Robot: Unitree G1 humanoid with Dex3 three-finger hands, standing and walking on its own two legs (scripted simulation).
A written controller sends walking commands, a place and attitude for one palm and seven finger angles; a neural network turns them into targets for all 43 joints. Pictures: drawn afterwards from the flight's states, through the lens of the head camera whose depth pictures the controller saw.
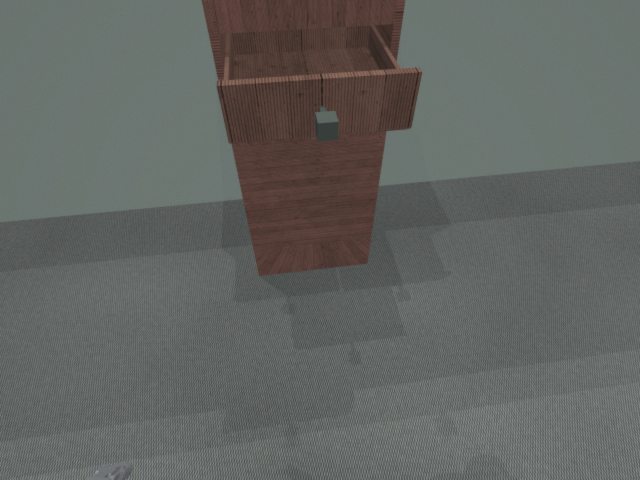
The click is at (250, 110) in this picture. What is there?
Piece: drawer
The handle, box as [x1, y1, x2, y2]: [315, 106, 338, 140]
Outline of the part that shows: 319,106 319,111 315,112 315,130 318,140 337,139 338,121 335,111 326,111 324,106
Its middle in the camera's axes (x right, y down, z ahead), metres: +0.01 -0.23 +0.74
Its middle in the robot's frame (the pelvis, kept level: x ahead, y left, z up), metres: +0.72 +0.03 +0.07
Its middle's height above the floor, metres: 0.84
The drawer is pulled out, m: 0.23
